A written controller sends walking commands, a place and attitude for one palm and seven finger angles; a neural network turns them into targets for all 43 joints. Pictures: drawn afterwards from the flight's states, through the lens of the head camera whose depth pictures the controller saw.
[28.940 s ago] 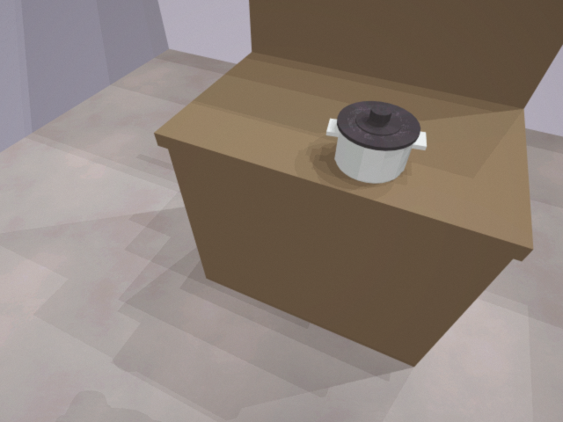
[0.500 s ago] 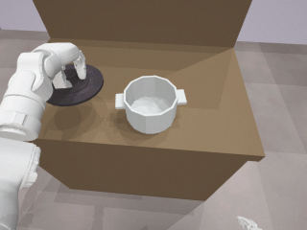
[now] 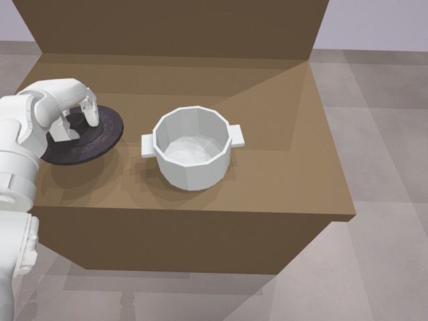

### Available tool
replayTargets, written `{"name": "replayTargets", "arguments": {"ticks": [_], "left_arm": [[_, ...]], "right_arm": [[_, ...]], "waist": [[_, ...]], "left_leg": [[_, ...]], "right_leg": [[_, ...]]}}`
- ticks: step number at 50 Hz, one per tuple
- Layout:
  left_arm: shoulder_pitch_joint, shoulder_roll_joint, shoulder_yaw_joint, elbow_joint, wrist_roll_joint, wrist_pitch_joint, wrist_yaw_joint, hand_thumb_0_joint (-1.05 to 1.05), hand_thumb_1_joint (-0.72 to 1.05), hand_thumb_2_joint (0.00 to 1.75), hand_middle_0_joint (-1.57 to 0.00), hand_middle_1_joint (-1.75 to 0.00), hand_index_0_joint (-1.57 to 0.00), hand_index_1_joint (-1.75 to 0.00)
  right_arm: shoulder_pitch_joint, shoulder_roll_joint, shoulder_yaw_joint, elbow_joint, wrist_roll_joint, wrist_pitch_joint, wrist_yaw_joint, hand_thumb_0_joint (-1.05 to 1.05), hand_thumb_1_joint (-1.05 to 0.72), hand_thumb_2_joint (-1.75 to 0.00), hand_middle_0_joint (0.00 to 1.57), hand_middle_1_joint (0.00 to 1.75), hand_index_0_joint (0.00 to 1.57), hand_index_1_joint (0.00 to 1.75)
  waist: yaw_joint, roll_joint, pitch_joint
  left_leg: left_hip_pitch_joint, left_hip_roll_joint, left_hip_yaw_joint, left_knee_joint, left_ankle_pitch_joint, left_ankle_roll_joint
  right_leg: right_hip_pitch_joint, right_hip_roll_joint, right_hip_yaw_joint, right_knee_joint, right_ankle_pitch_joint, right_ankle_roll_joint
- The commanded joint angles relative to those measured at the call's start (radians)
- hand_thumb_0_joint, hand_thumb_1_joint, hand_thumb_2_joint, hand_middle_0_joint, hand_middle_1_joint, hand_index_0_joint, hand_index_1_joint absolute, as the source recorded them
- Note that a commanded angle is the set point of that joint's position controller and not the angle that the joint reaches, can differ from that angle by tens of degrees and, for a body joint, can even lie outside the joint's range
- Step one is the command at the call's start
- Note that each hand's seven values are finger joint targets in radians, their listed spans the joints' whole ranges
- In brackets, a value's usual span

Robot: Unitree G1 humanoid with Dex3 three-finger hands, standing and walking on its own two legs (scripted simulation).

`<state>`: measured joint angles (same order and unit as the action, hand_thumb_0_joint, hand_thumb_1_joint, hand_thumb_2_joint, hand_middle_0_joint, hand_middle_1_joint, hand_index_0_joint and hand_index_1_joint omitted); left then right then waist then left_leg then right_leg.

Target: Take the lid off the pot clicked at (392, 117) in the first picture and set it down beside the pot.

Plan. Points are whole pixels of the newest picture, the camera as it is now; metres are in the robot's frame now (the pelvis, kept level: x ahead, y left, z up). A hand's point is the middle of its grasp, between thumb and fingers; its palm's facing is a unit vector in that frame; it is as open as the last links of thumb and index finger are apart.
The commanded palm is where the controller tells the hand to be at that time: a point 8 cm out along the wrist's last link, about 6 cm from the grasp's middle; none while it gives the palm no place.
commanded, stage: lower the lid onto the table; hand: left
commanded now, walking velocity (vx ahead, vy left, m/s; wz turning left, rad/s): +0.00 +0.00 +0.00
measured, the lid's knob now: (75, 123) +0.48 +0.26 +0.09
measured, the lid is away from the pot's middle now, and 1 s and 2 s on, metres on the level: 0.23 0.23 0.24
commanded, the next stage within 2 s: open the fingers wide in 1.08 s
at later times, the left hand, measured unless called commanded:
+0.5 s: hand (69, 140) +0.44 +0.27 +0.08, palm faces -0.48 -0.05 -0.88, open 6.8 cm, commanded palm +0.46 +0.27 +0.15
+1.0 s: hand (78, 148) +0.44 +0.27 +0.05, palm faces -0.48 -0.04 -0.88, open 6.8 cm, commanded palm +0.46 +0.26 +0.11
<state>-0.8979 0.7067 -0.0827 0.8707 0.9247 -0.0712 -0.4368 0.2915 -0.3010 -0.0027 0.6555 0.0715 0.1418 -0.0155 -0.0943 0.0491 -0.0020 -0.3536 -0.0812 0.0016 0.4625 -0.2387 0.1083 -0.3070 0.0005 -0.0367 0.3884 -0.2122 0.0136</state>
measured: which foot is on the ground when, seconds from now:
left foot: down 0.00-1.00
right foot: down 0.00-1.00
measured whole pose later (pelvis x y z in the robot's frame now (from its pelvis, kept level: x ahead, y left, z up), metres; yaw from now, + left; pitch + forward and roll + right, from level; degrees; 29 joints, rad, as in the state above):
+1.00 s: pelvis +0.00 +0.01 -0.01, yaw -1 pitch +11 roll -3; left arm -0.87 0.66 -0.09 1.01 0.97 -0.17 -0.31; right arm 0.31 -0.28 0.00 0.68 0.06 0.16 -0.03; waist -0.09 0.05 -0.04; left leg -0.46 -0.09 0.02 0.54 -0.27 0.12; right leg -0.42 0.00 -0.02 0.47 -0.24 0.01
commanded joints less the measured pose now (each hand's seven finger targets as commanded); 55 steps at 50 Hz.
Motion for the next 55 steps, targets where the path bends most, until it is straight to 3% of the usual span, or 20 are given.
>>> {"name": "replayTargets", "arguments": {"ticks": [1, 3, 7, 8, 9, 11, 14, 17, 21, 24, 26, 32, 37, 38, 39, 42, 46, 49, 54, 55], "left_arm": [[-0.502, 0.34, 0.135, -0.243, -0.007, -0.01, 0.058, 0.0, 0.63, 1.02, -0.95, -1.0, -0.98, -1.02], [-0.483, 0.29, 0.096, -0.197, -0.02, -0.009, 0.056, 0.0, 0.63, 1.02, -0.95, -1.0, -0.98, -1.02], [-0.549, 0.319, 0.098, -0.154, -0.007, -0.008, 0.063, 0.0, 0.63, 1.02, -0.95, -1.0, -0.98, -1.02], [-0.597, 0.3, 0.072, -0.191, -0.011, -0.014, 0.064, 0.0, 0.63, 1.02, -0.95, -1.0, -0.98, -1.02], [-0.649, 0.34, 0.101, -0.266, -0.003, -0.025, 0.071, 0.0, 0.63, 1.02, -0.95, -1.0, -0.98, -1.02], [-0.597, 0.362, 0.132, -0.25, 0.006, -0.042, 0.083, 0.0, 0.63, 1.02, -0.95, -1.0, -0.98, -1.02], [-0.582, 0.299, 0.089, -0.18, -0.013, -0.052, 0.081, 0.0, 0.63, 1.02, -0.95, -1.0, -0.98, -1.02], [-0.542, 0.248, 0.045, -0.052, -0.016, -0.038, 0.083, 0.0, 0.63, 1.02, -0.95, -1.0, -0.98, -1.02], [-0.617, 0.28, 0.063, -0.146, 0.013, -0.055, 0.098, 0.0, 0.63, 1.02, -0.95, -1.0, -0.98, -1.02], [-0.573, 0.343, 0.116, -0.094, 0.003, -0.071, 0.104, 0.0, 0.63, 1.02, -0.95, -1.0, -0.98, -1.02], [-0.595, 0.31, 0.092, -0.116, -0.004, -0.077, 0.104, 0.0, 0.63, 1.02, -0.95, -1.0, -0.98, -1.02], [-0.524, 0.316, 0.117, -0.094, 0.021, -0.097, 0.129, 0.0, 0.63, 1.02, -0.95, -1.0, -0.98, -1.02], [-0.484, 0.326, 0.141, -0.12, 0.018, -0.103, 0.143, 0.0, 0.63, 1.02, -0.95, -1.0, -0.98, -1.02], [-0.475, 0.286, 0.11, -0.103, 0.014, -0.105, 0.141, 0.0, 0.63, 1.02, -0.95, -1.0, -0.98, -1.02], [-0.482, 0.331, 0.149, -0.106, 0.017, -0.105, 0.146, 0.0, 0.63, 1.02, -0.95, -1.0, -0.98, -1.02], [-0.484, 0.289, 0.112, -0.071, 0.015, -0.098, 0.154, 0.0, 0.63, 1.02, -0.95, -1.0, -0.98, -1.02], [-0.556, 0.257, 0.081, -0.125, 0.028, -0.098, 0.17, 0.0, 0.63, 1.02, -0.95, -1.0, -0.98, -1.02], [-0.509, 0.296, 0.123, -0.056, 0.024, -0.099, 0.185, 0.0, 0.63, 1.02, -0.95, -1.0, -0.98, -1.02], [-0.511, 0.209, 0.047, 0.004, 0.031, -0.084, 0.192, 0.0, 0.63, 1.02, -0.95, -1.0, -0.98, -1.02], [-0.511, 0.231, 0.063, 0.016, 0.039, -0.082, 0.195, 0.0, 0.63, 1.02, -0.95, -1.0, -0.98, -1.02]], "right_arm": [[0.006, -0.154, -0.054, -0.101, -0.003, -0.024, -0.007, 0.0, -0.9, -0.9, 0.2, 0.3, 0.2, 0.3], [0.009, -0.157, -0.055, -0.093, -0.001, -0.018, -0.006, 0.0, -0.9, -0.9, 0.2, 0.3, 0.2, 0.3], [0.003, -0.156, -0.045, -0.088, 0.006, -0.007, -0.017, 0.0, -0.9, -0.9, 0.2, 0.3, 0.2, 0.3], [0.001, -0.161, -0.049, -0.086, 0.002, -0.009, -0.021, 0.0, -0.9, -0.9, 0.2, 0.3, 0.2, 0.3], [0.01, -0.156, -0.051, -0.09, -0.001, -0.013, -0.022, 0.0, -0.9, -0.9, 0.2, 0.3, 0.2, 0.3], [0.007, -0.148, -0.048, -0.098, -0.004, -0.021, -0.029, 0.0, -0.9, -0.9, 0.2, 0.3, 0.2, 0.3], [0.024, -0.15, -0.047, -0.074, -0.006, -0.02, -0.031, 0.0, -0.9, -0.9, 0.2, 0.3, 0.2, 0.3], [0.022, -0.157, -0.041, -0.056, 0.005, -0.015, -0.033, 0.0, -0.9, -0.9, 0.2, 0.3, 0.2, 0.3], [0.031, -0.157, -0.049, -0.063, -0.002, -0.018, -0.036, 0.0, -0.9, -0.9, 0.2, 0.3, 0.2, 0.3], [0.048, -0.162, -0.045, -0.057, -0.004, -0.016, -0.042, 0.0, -0.9, -0.9, 0.2, 0.3, 0.2, 0.3], [0.048, -0.159, -0.048, -0.057, -0.003, -0.018, -0.045, 0.0, -0.9, -0.9, 0.2, 0.3, 0.2, 0.3], [0.064, -0.156, -0.054, -0.055, -0.01, -0.014, -0.037, 0.0, -0.9, -0.9, 0.2, 0.3, 0.2, 0.3], [0.072, -0.16, -0.062, -0.062, -0.013, -0.002, -0.023, 0.0, -0.9, -0.9, 0.2, 0.3, 0.2, 0.3], [0.074, -0.16, -0.065, -0.061, -0.017, -0.002, -0.022, 0.0, -0.9, -0.9, 0.2, 0.3, 0.2, 0.3], [0.081, -0.162, -0.065, -0.057, -0.018, 0.002, -0.021, 0.0, -0.9, -0.9, 0.2, 0.3, 0.2, 0.3], [0.08, -0.162, -0.062, -0.052, -0.011, 0.008, -0.025, 0.0, -0.9, -0.9, 0.2, 0.3, 0.2, 0.3], [0.088, -0.157, -0.068, -0.044, -0.016, 0.002, -0.026, 0.0, -0.9, -0.9, 0.2, 0.3, 0.2, 0.3], [0.102, -0.163, -0.063, -0.035, -0.017, 0.001, -0.028, 0.0, -0.9, -0.9, 0.2, 0.3, 0.2, 0.3], [0.098, -0.165, -0.061, -0.028, -0.012, 0.002, -0.025, 0.0, -0.9, -0.9, 0.2, 0.3, 0.2, 0.3], [0.1, -0.167, -0.061, -0.027, -0.01, 0.001, -0.027, 0.0, -0.9, -0.9, 0.2, 0.3, 0.2, 0.3]], "waist": [[0.013, 0.094, -0.472], [0.002, 0.07, -0.414], [0.001, 0.022, -0.407], [-0.006, 0.054, -0.418], [0.0, 0.069, -0.493], [0.007, 0.105, -0.533], [-0.009, 0.083, -0.478], [-0.013, 0.042, -0.362], [-0.009, 0.092, -0.479], [-0.009, 0.045, -0.487], [-0.011, 0.063, -0.49], [0.0, 0.127, -0.497], [0.007, 0.121, -0.522], [-0.003, 0.113, -0.509], [0.004, 0.097, -0.515], [-0.007, 0.064, -0.484], [-0.014, 0.141, -0.511], [-0.01, 0.097, -0.496], [-0.021, 0.065, -0.446], [-0.016, 0.062, -0.444]], "left_leg": [[0.388, 0.072, -0.117, 0.027, 0.613, -0.048], [0.36, 0.07, -0.111, 0.029, 0.579, -0.047], [0.297, 0.062, -0.093, 0.009, 0.4, -0.03], [0.319, 0.063, -0.094, 0.015, 0.412, -0.031], [0.367, 0.067, -0.104, 0.014, 0.45, -0.033], [0.406, 0.067, -0.11, 0.036, 0.548, -0.039], [0.387, 0.073, -0.108, 0.034, 0.511, -0.044], [0.286, 0.069, -0.093, 0.014, 0.327, -0.032], [0.369, 0.073, -0.11, 0.041, 0.444, -0.047], [0.329, 0.069, -0.097, 0.046, 0.444, -0.035], [0.34, 0.072, -0.096, 0.046, 0.461, -0.035], [0.379, 0.086, -0.115, 0.068, 0.594, -0.066], [0.396, 0.095, -0.128, 0.076, 0.641, -0.075], [0.396, 0.093, -0.13, 0.084, 0.656, -0.077], [0.388, 0.095, -0.129, 0.079, 0.638, -0.074], [0.358, 0.097, -0.126, 0.069, 0.575, -0.07], [0.434, 0.107, -0.147, 0.079, 0.593, -0.088], [0.391, 0.102, -0.138, 0.085, 0.555, -0.083], [0.325, 0.098, -0.129, 0.088, 0.472, -0.076], [0.318, 0.1, -0.13, 0.09, 0.462, -0.079]], "right_leg": [[0.029, 0.033, -0.001, 0.006, 0.309, -0.064], [0.0, 0.029, -0.006, 0.0, 0.292, -0.066], [0.025, 0.03, -0.006, 0.002, 0.252, -0.064], [0.005, 0.023, -0.004, 0.002, 0.254, -0.067], [0.027, 0.03, -0.001, 0.007, 0.264, -0.063], [0.031, 0.032, 0.002, 0.016, 0.295, -0.065], [-0.017, 0.033, -0.006, 0.012, 0.26, -0.06], [-0.069, 0.029, -0.015, 0.008, 0.18, -0.066], [-0.066, 0.034, -0.009, 0.028, 0.209, -0.068], [-0.028, 0.034, -0.001, 0.033, 0.245, -0.063], [-0.039, 0.032, -0.005, 0.034, 0.251, -0.063], [-0.097, 0.04, -0.009, 0.047, 0.237, -0.066], [-0.109, 0.042, -0.006, 0.053, 0.234, -0.065], [-0.125, 0.041, -0.008, 0.054, 0.237, -0.065], [-0.11, 0.045, -0.005, 0.052, 0.234, -0.062], [-0.127, 0.044, -0.009, 0.053, 0.215, -0.061], [-0.194, 0.047, -0.009, 0.058, 0.165, -0.063], [-0.185, 0.046, -0.006, 0.066, 0.165, -0.064], [-0.216, 0.045, -0.01, 0.078, 0.148, -0.066], [-0.22, 0.045, -0.012, 0.083, 0.137, -0.067]]}}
